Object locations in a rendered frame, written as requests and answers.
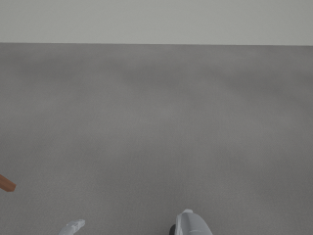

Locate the table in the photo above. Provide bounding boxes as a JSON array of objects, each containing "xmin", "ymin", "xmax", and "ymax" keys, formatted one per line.
[{"xmin": 0, "ymin": 174, "xmax": 17, "ymax": 192}]

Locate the robot right thigh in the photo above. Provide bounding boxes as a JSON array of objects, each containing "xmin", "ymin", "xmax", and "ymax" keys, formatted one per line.
[{"xmin": 175, "ymin": 212, "xmax": 213, "ymax": 235}]

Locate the left robot hand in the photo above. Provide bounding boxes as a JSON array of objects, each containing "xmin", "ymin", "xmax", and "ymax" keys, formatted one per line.
[{"xmin": 57, "ymin": 219, "xmax": 85, "ymax": 235}]

